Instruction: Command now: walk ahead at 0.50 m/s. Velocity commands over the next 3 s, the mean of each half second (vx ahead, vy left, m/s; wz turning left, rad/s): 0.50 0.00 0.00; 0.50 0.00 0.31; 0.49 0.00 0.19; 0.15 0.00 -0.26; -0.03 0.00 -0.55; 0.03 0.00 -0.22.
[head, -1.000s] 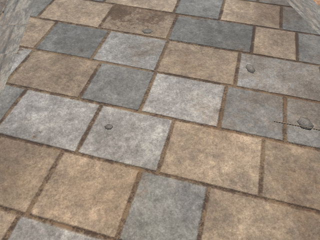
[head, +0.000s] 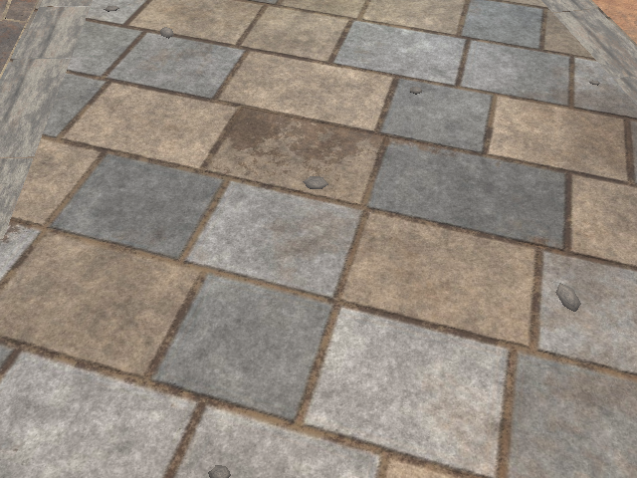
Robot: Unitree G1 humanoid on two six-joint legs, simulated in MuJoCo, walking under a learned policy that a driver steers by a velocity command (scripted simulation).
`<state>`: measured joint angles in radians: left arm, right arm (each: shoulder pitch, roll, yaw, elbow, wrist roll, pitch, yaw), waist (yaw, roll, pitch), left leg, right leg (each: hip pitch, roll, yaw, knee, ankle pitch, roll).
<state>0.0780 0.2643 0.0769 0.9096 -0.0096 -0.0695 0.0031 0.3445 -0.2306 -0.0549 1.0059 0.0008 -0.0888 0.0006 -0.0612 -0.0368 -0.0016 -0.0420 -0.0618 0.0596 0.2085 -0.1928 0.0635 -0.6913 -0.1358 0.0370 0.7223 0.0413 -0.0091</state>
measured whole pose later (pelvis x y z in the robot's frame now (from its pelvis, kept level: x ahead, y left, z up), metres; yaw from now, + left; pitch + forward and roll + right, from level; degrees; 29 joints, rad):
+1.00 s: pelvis +0.58 +0.02 +0.00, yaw +11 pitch +2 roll -1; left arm 0.08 0.28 0.07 0.86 0.01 -0.10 0.02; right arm 0.31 -0.24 -0.07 0.90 0.01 -0.07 0.01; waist -0.05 -0.03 0.02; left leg -0.19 -0.10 -0.07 0.33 -0.15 0.10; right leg -0.63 -0.10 0.07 0.87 -0.17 0.02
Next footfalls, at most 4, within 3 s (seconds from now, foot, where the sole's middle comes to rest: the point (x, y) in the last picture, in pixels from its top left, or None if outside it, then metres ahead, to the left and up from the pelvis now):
0.20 right None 0.30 -0.15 -0.79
0.74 left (266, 433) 0.61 0.09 -0.79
1.26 right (324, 305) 0.94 -0.06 -0.79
1.70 left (215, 256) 1.11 0.23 -0.79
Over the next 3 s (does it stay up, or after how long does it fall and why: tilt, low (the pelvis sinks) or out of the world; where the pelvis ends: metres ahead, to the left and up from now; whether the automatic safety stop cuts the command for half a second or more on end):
stays up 1.00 0.12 0.00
